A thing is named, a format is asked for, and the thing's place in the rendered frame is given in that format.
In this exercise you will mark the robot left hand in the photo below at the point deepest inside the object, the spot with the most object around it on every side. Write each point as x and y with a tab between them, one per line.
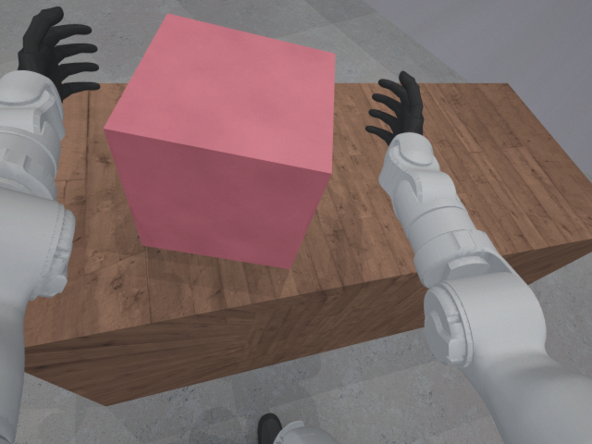
41	54

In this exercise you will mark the left robot forearm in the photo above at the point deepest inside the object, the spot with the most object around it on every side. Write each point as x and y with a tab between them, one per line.
31	128

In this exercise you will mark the right robot foot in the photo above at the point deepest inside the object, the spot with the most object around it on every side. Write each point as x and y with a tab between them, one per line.
268	428

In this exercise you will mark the robot right upper arm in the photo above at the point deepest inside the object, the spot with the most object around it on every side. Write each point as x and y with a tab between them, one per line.
491	328

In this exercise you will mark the robot right shin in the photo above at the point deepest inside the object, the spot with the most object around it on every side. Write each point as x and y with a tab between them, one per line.
288	428

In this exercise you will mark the carton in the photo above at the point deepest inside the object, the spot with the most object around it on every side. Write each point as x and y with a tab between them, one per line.
223	142

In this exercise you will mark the robot left upper arm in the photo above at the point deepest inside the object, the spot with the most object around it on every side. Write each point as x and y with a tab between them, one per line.
36	237

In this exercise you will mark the pedestal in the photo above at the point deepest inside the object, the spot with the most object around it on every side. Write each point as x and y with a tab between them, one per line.
134	321

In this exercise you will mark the robot right hand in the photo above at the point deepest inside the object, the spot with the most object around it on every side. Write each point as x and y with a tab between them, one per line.
408	111

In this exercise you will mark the right robot forearm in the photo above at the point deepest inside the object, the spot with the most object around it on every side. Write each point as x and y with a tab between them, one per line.
444	239

